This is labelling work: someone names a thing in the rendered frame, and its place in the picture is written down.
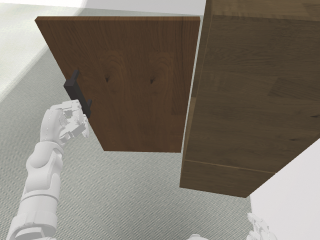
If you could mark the robot left hand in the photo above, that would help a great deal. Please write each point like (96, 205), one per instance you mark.
(56, 128)

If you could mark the handle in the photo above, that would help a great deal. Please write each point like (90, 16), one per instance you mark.
(73, 90)

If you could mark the robot right hand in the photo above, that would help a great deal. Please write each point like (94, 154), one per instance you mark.
(261, 227)

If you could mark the robot left forearm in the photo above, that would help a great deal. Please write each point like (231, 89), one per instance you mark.
(36, 217)

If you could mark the cupboard door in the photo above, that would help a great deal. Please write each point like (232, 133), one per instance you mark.
(137, 70)

